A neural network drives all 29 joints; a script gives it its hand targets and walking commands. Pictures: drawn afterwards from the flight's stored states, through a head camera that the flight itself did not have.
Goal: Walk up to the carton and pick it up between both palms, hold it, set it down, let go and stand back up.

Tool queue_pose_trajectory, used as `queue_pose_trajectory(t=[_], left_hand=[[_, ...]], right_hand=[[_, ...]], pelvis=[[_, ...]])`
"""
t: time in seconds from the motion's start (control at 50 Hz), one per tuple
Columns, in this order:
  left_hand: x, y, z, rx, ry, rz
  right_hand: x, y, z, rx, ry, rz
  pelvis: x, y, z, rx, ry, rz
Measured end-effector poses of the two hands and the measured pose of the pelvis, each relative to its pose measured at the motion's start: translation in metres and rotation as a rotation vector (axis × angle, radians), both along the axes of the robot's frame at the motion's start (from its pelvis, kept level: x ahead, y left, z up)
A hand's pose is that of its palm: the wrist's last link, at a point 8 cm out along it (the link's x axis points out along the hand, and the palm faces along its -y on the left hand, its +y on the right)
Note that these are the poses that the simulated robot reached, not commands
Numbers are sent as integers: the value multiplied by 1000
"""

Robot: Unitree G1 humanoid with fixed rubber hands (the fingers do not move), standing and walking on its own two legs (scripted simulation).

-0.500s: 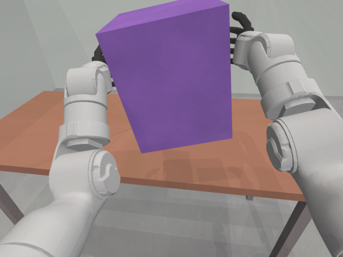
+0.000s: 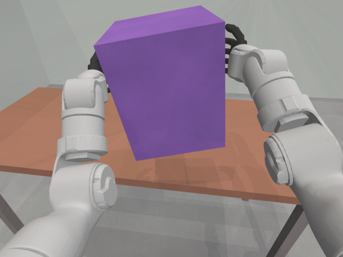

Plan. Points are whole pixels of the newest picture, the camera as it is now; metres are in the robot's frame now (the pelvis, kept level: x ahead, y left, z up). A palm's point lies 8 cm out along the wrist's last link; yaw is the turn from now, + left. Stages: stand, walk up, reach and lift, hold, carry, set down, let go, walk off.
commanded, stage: hold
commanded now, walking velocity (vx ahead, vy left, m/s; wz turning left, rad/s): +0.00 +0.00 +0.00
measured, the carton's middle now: (168, 82) +0.39 +0.00 +0.29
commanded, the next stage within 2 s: none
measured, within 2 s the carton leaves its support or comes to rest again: neither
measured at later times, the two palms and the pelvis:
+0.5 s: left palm (105, 67) +0.38 +0.13 +0.33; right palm (250, 53) +0.36 -0.16 +0.36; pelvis -0.01 -0.01 +0.00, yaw -1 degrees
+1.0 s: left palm (97, 77) +0.37 +0.14 +0.31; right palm (241, 52) +0.36 -0.14 +0.36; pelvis -0.01 +0.00 +0.00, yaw +0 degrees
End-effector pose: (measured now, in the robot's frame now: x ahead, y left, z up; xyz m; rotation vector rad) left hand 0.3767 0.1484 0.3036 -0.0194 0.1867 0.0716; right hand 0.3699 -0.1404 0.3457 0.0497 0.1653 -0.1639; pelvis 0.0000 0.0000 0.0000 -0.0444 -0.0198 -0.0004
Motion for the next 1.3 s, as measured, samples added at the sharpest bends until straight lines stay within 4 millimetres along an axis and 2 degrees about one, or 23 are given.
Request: queue_pose_trajectory(t=[0.1, 0.26, 0.5, 0.6, 0.78, 0.92, 1.1, 1.3], left_hand=[[-6, -1, 0, -23, -3, 3], [-10, -7, 12, -35, -6, -3], [-1, -21, 27, 11, 3, -11], [0, -16, 26, 15, -7, 0], [0, -7, 9, 2, 10, 1], [-8, -1, 10, -15, -28, 6], [-7, -8, 14, -28, 2, -8], [-3, -14, 19, 18, -2, 4]], right_hand=[[-6, 0, 7, 7, -4, -4], [-14, -6, 19, 12, -7, -16], [-9, -23, 11, 21, 7, -22], [-5, -18, 9, 15, 0, -9], [-3, -8, -1, 0, 19, -4], [-9, -1, 14, 3, -18, -2], [-13, -7, 17, 20, 11, -17], [-7, -14, 8, 28, 9, -3]], pelvis=[[-3, 0, 0, 1, -2, -6], [-8, -3, 0, 5, -6, -6], [-9, -5, 1, 11, 16, -16], [-6, -5, 1, 9, 18, -16], [-4, -5, 1, 5, 9, -6], [-6, -3, 0, 0, 0, 1], [-10, -1, 0, 7, 11, -9], [-7, -2, 0, 7, 16, -14]])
